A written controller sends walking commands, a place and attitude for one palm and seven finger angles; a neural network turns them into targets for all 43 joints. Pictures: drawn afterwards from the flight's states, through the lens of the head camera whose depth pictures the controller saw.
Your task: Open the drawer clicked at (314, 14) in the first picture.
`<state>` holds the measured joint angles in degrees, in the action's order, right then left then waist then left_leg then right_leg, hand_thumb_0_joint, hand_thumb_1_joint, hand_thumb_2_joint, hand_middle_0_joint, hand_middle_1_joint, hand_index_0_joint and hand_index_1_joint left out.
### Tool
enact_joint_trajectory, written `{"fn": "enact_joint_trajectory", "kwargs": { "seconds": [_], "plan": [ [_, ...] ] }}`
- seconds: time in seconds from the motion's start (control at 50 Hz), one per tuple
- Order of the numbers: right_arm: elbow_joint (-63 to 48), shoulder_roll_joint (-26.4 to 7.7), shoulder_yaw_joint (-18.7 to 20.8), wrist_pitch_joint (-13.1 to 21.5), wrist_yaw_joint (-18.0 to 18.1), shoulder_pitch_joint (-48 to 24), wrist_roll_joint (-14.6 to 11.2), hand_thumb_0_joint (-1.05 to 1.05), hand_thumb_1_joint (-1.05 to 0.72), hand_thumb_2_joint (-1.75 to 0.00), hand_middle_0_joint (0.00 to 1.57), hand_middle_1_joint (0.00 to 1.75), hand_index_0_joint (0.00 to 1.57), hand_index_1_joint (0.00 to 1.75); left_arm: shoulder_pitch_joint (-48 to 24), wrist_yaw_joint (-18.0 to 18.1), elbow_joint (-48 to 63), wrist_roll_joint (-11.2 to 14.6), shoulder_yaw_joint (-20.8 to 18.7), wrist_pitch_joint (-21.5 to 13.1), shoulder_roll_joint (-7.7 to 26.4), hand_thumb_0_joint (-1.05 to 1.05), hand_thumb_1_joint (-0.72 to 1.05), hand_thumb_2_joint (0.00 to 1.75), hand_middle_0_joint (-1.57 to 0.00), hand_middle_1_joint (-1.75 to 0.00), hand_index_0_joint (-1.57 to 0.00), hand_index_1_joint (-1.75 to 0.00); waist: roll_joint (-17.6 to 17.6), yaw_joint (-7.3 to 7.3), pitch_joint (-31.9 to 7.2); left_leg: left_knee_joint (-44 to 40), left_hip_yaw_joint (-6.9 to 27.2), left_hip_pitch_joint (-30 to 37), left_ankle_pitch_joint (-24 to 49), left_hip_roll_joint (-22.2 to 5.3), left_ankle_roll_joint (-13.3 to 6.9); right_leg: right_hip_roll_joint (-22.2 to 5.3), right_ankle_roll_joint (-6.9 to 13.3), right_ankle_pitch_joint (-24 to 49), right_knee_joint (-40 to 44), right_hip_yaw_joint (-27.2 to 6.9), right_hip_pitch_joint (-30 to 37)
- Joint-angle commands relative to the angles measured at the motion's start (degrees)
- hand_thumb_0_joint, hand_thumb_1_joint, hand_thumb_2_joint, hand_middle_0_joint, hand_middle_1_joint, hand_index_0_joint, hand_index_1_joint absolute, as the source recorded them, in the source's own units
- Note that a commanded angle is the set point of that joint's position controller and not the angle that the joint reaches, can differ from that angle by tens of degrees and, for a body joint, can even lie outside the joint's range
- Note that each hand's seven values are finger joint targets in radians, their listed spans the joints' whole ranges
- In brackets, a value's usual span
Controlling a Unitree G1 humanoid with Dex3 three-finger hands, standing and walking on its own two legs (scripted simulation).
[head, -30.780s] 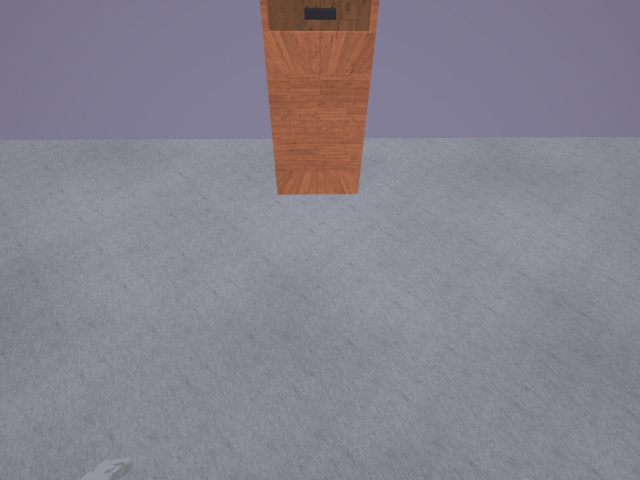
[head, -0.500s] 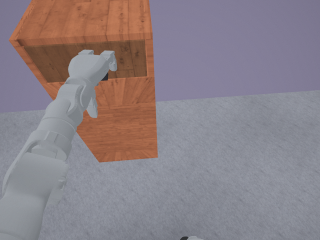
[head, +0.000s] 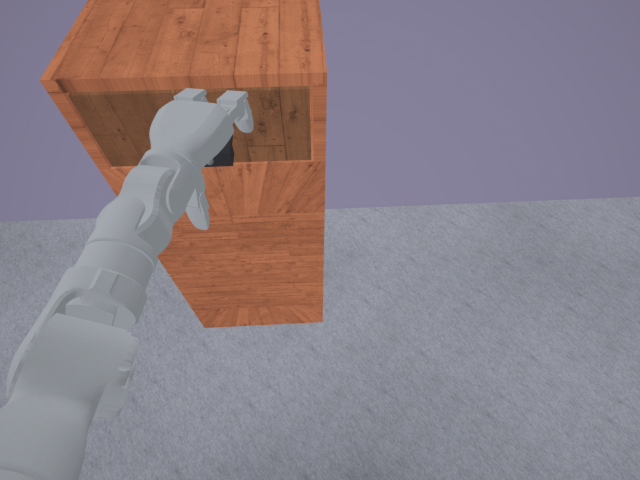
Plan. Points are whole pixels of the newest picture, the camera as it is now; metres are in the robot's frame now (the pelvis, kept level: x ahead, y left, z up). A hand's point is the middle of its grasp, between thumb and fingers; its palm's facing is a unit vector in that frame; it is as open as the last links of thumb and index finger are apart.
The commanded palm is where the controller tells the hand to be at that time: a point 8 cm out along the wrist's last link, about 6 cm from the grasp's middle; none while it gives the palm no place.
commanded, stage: re-aim the fingers above the handle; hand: left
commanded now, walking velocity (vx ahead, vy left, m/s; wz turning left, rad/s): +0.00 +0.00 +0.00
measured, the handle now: (200, 144) +0.58 +0.18 +0.06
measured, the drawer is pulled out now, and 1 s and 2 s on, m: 0.00 0.00 0.00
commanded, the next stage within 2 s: lower the fingers behind the handle in 0.58 s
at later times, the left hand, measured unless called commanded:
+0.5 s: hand (216, 146) +0.50 +0.13 +0.12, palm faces +0.15 -0.05 -0.99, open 13.8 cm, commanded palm +0.48 +0.19 +0.17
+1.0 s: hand (183, 161) +0.50 +0.18 +0.10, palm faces +0.10 -0.02 -1.00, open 13.8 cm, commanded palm +0.47 +0.18 +0.14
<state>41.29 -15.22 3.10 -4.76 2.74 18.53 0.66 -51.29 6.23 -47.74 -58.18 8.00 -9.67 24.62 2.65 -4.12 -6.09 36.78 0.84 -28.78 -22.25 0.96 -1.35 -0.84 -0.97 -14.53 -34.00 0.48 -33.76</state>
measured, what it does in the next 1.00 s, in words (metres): stands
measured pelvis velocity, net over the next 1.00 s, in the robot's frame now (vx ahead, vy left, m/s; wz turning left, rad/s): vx -0.02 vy -0.01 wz -0.01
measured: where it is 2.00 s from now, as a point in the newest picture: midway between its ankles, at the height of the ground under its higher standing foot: outside the picture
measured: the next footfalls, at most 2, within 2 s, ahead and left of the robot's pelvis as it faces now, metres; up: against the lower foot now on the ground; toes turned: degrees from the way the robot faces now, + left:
none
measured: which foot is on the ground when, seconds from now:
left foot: down 0.00-1.00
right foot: down 0.00-1.00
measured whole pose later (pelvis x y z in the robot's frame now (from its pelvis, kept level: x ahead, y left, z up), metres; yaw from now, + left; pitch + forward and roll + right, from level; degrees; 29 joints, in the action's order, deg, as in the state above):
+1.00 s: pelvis -0.02 -0.01 -0.01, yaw -1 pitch +16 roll +0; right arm 41.0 -16.0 3.2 -3.4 2.0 17.8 0.8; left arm -55.2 14.5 -56.9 -62.4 3.9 -5.9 28.1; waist 2.1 -5.0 -6.4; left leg 39.6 0.2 -33.9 -22.1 0.6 -0.9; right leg -0.5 -0.5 -14.2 -37.1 -0.1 -39.4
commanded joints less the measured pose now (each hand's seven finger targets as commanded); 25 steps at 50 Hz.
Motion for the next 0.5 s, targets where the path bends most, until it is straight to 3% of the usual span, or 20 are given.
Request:
{"fn": "enact_joint_trajectory", "kwargs": {
  "seconds": [0.0,0.06,0.12,0.16,0.2,0.22,0.26,0.28,0.32,0.34,0.38,0.4,0.42,0.46,0.48],
  "plan": [
    [-2.43,-7.38,0.81,0.56,-1.45,2.75,0.46,0.00,-0.90,-0.90,0.20,0.30,0.20,0.30,-33.49,14.31,3.46,-3.65,-15.96,9.01,25.37,0.00,-0.50,0.30,-0.30,-1.20,-0.30,-1.20,3.10,1.70,-24.16,-1.96,-1.19,4.04,34.25,1.08,2.32,3.48,3.52,21.67,-2.50,1.81,15.40],
    [-2.66,-7.17,0.59,-0.15,-2.39,1.50,-0.01,0.00,-0.90,-0.90,0.20,0.30,0.20,0.30,-33.74,15.38,-3.86,-6.16,-8.77,18.43,19.22,0.00,-0.50,0.30,-0.30,-1.20,-0.30,-1.20,3.55,0.55,-26.66,-3.09,-2.51,4.09,32.24,0.31,2.08,3.07,3.03,22.41,-2.31,1.99,16.78],
    [-3.82,-8.90,1.77,-1.61,-2.26,2.64,-1.26,0.00,-0.90,-0.90,0.20,0.30,0.20,0.30,-29.33,7.82,-8.40,-3.25,-3.68,23.80,13.55,0.00,-0.50,0.30,-0.30,-1.20,-0.30,-1.20,-3.28,-1.48,-29.64,-3.45,-2.93,7.57,33.84,-0.40,0.79,2.86,1.96,25.01,-0.19,1.76,19.25],
    [-5.78,-9.39,2.63,-2.20,-1.41,1.28,-1.79,0.00,-0.90,-0.90,0.20,0.30,0.20,0.30,-30.37,0.61,-1.71,0.73,3.36,23.14,5.59,0.00,-0.50,0.30,-0.30,-1.20,-0.30,-1.20,-6.69,-4.10,-29.92,-3.50,-2.44,11.26,32.48,-0.24,-0.65,2.85,1.14,25.22,1.99,1.72,18.88],
    [-6.61,-9.46,3.01,-1.95,-0.31,0.46,-1.63,0.00,-0.90,-0.90,0.20,0.30,0.20,0.30,-31.15,-5.47,5.70,2.91,7.73,18.76,0.65,0.00,-0.50,0.30,-0.30,-1.20,-0.30,-1.20,-8.90,-6.30,-27.46,-3.52,-1.46,14.24,31.43,-0.09,-1.47,2.79,0.77,23.97,3.82,1.62,17.06],
    [-6.06,-9.32,2.58,-1.61,0.34,-0.11,-1.43,0.00,-0.90,-0.90,0.20,0.30,0.20,0.30,-31.69,-7.15,6.95,3.35,7.35,15.91,1.52,0.00,-0.50,0.30,-0.30,-1.20,-0.30,-1.20,-7.50,-6.35,-23.56,-3.74,-0.81,13.55,28.86,0.32,-1.64,2.74,0.91,21.60,4.14,1.75,15.15],
    [-5.34,-8.70,1.83,-0.84,1.35,0.12,-1.00,0.00,-0.90,-0.90,0.20,0.30,0.20,0.30,-33.10,-8.21,8.55,3.14,4.73,9.59,4.91,0.00,-0.50,0.30,-0.30,-1.20,-0.30,-1.20,-5.82,-5.60,-19.42,-4.08,-0.21,12.11,24.21,1.11,-1.65,2.51,1.33,18.77,4.16,1.31,13.79],
    [-4.95,-8.24,1.77,-0.60,1.76,0.83,-0.91,0.00,-0.90,-0.90,0.20,0.30,0.20,0.30,-33.89,-7.44,10.15,2.64,1.02,6.47,8.97,0.00,-0.50,0.30,-0.30,-1.20,-0.30,-1.20,-4.57,-4.65,-19.22,-4.04,0.06,12.03,24.18,1.04,-1.38,2.54,1.80,18.33,3.61,1.13,13.67],
    [-4.95,-7.17,1.58,-0.09,2.03,2.30,-0.38,0.00,-0.90,-0.90,0.20,0.30,0.20,0.30,-35.92,-3.30,13.27,0.87,-5.29,1.69,16.01,0.00,-0.50,0.30,-0.30,-1.20,-0.30,-1.20,1.97,-1.81,-22.14,-3.67,-0.15,11.90,27.12,1.21,-0.54,2.54,2.73,19.20,2.02,0.58,14.41],
    [-4.96,-6.48,1.16,0.36,1.80,3.04,-0.19,0.00,-0.90,-0.90,0.20,0.30,0.20,0.30,-37.18,-0.26,13.06,-0.06,-7.02,0.61,17.37,0.00,-0.50,0.30,-0.30,-1.20,-0.30,-1.20,3.73,-1.32,-22.50,-2.97,-0.28,10.96,28.52,1.35,-0.09,2.70,2.99,19.19,0.99,0.79,13.80],
    [-4.85,-5.87,0.43,0.68,1.28,2.24,0.16,0.00,-0.90,-0.90,0.20,0.30,0.20,0.30,-35.67,6.92,11.08,-2.21,-15.55,1.16,26.05,0.00,-0.50,0.30,-0.30,-1.20,-0.30,-1.20,4.23,1.60,-24.06,-2.68,-0.67,5.46,28.67,1.70,0.82,2.63,3.27,20.34,-1.22,0.60,16.78],
    [-4.62,-6.19,-0.10,0.52,1.12,0.54,0.27,0.00,-0.90,-0.90,0.20,0.30,0.20,0.30,-34.19,10.44,10.17,-2.60,-19.79,3.00,31.10,0.00,-0.50,0.30,-0.30,-1.20,-0.30,-1.20,2.69,3.51,-25.17,-2.79,-1.09,2.36,27.78,1.94,0.94,2.46,3.23,20.80,-1.73,0.02,19.97],
    [-5.31,-5.02,-0.59,0.66,0.93,-0.71,-0.19,0.00,-0.90,-0.90,0.20,0.30,0.20,0.30,-34.68,13.35,8.53,-3.45,-15.15,5.59,26.72,0.00,-0.50,0.30,-0.30,-1.20,-0.30,-1.20,3.56,2.39,-23.88,-3.39,-1.73,0.91,25.99,1.90,1.24,2.26,3.08,20.44,-1.66,0.01,19.66],
    [-4.66,-5.72,-0.66,1.11,0.29,-1.68,-0.39,0.00,-0.90,-0.90,0.20,0.30,0.20,0.30,-33.78,16.90,3.80,-4.70,-12.45,11.29,24.59,0.00,-0.50,0.30,-0.30,-1.20,-0.30,-1.20,3.59,2.24,-24.47,-3.63,-3.26,0.42,25.21,1.39,1.53,2.07,2.95,20.36,-1.67,0.36,19.58],
    [-4.22,-6.30,-0.98,0.82,0.02,-2.16,-0.41,0.00,-0.90,-0.90,0.20,0.30,0.20,0.30,-33.32,17.59,-0.61,-5.35,-11.12,14.93,24.22,0.00,-0.50,0.30,-0.30,-1.20,-0.30,-1.20,1.77,1.81,-24.46,-4.07,-3.74,0.00,24.00,1.04,1.47,2.06,2.69,19.64,-1.37,0.43,19.91]
  ]
}}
